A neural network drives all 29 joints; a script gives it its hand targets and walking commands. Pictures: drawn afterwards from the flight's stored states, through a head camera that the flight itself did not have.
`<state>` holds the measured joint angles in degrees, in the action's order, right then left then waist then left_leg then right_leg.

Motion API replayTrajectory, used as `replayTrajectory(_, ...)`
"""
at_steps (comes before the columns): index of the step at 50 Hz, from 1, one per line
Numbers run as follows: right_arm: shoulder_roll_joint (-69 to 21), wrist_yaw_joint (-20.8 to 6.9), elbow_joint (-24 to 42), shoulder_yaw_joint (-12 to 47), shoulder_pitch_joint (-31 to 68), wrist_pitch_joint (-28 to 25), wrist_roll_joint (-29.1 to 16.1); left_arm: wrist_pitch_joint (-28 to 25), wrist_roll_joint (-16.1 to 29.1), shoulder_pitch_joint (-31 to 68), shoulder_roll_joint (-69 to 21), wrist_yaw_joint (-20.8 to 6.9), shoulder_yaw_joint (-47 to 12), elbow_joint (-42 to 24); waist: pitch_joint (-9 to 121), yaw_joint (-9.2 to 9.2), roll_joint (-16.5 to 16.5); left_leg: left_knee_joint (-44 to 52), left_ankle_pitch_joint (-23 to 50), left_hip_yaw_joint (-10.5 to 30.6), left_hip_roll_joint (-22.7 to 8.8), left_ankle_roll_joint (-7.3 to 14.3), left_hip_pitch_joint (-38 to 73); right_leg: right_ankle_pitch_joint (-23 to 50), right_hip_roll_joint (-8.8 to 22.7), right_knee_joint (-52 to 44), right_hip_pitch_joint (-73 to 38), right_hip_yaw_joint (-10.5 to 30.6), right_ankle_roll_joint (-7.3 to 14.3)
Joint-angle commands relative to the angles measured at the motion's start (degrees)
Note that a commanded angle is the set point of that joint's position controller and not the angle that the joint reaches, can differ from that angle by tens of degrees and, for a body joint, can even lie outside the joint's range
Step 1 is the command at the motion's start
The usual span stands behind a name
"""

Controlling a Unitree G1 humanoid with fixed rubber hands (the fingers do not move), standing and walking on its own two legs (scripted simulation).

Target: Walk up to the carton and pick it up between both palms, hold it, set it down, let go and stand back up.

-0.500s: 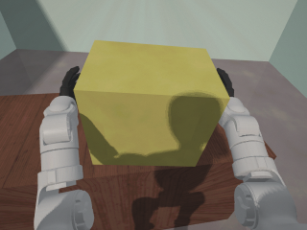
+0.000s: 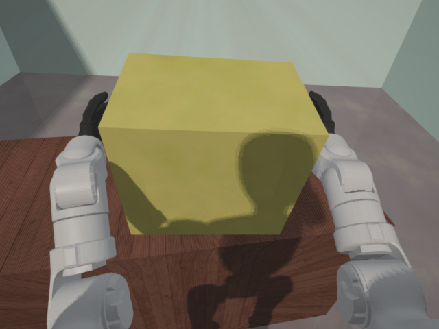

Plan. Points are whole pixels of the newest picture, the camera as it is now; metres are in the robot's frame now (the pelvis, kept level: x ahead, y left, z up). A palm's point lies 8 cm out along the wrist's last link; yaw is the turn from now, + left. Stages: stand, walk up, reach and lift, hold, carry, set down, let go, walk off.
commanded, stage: reach and lift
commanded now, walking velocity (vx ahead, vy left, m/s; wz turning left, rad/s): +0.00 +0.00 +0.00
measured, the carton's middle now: (209, 150) +0.39 +0.01 +0.17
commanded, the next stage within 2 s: hold in 0.34 s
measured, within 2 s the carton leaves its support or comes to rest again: neither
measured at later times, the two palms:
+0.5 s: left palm (87, 133) +0.35 +0.20 +0.24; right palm (325, 126) +0.36 -0.18 +0.24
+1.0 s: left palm (86, 126) +0.35 +0.20 +0.25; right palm (328, 119) +0.36 -0.18 +0.25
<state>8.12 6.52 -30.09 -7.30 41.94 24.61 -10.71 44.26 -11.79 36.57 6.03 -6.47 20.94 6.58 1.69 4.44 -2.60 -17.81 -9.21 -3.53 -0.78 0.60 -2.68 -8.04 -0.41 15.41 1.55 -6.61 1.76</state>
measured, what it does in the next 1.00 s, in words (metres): stands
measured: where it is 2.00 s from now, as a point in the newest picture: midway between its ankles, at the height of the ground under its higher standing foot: outside the picture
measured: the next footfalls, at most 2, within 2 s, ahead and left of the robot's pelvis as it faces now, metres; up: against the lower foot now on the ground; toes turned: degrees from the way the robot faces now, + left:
none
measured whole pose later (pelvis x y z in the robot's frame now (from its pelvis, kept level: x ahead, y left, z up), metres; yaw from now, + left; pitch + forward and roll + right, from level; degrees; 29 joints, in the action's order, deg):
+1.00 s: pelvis -0.01 -0.01 +0.00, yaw +0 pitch -6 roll +0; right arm 9.8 7.7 -32.4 -6.2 48.6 30.6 -12.1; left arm 49.8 -12.8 41.8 7.7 -7.6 22.7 8.1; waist 4.3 4.1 -1.8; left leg -17.2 -8.1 -3.4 -1.1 0.3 -3.6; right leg -7.4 -0.8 15.6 2.9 -6.6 2.4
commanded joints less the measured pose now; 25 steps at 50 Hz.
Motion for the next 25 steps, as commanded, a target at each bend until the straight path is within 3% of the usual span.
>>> replayTrajectory(1, -20.8, -9.0, 15.8, 17.3, 37.7, -1.9, -6.0, -1.9, 7.7, 34.1, -18.9, -6.9, -21.2, -7.5, 18.7, 0.32, 3.9, 1.2, 14.2, 1.4, 2.5, -2.2, 2.6, 12.7, -1.6, 0.1, -7.8, 3.2, -2.4)
replayTrajectory(16, -20.6, -8.6, 15.1, 17.0, 39.7, -0.3, -6.6, -0.5, 7.9, 36.1, -18.5, -7.3, -20.7, -6.8, 18.7, 0.32, 3.7, 1.7, 12.6, 1.3, 2.4, -2.0, 1.5, 11.7, -1.5, 0.0, -8.0, 3.6, -2.4)
replayTrajectory(22, -18.6, -8.6, 18.5, 19.2, 40.1, 0.9, -10.3, 2.2, 8.7, 34.1, -18.2, -6.3, -21.9, -13.5, 21.8, 0.16, 4.3, -0.3, 20.4, 1.5, 2.0, -2.8, 4.3, 14.6, -2.6, 0.5, -8.6, 3.7, -1.8)
replayTrajectory(25, -17.8, -8.3, 18.2, 19.0, 39.8, 2.8, -10.9, 4.2, 8.3, 33.5, -17.3, -6.4, -21.1, -13.6, 18.9, 0.15, 4.1, 0.9, 16.6, 1.3, 1.9, -2.6, 1.7, 11.7, -2.2, -0.2, -8.0, 4.2, -1.7)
